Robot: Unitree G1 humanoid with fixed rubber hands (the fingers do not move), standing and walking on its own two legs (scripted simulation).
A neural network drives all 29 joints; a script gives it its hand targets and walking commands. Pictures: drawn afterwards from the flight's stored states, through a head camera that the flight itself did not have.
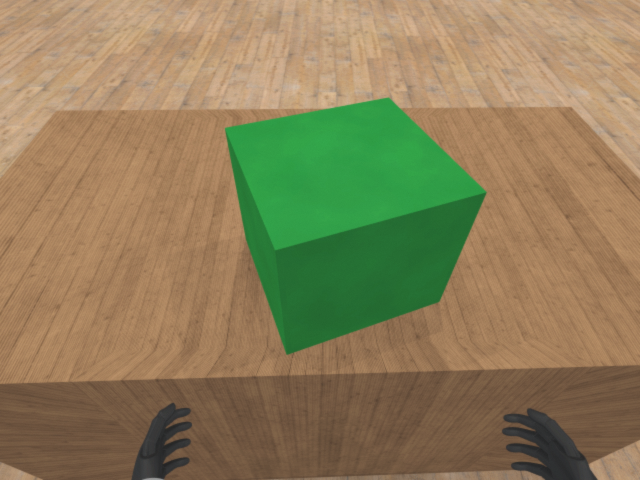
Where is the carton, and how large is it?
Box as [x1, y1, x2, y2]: [225, 97, 486, 354]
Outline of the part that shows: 388,97 225,128 246,240 287,354 439,301 486,192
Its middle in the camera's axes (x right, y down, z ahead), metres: +0.03 -0.04 +0.62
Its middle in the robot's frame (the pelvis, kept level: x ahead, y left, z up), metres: +0.49 -0.02 +0.04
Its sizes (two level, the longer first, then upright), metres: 0.277 0.261 0.246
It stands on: a pedestal, 0.69 m high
